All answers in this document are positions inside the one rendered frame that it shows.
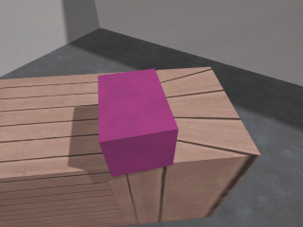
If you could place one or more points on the carton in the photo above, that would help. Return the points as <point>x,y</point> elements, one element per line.
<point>136,128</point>

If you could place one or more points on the pedestal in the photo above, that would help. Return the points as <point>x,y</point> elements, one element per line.
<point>53,172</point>

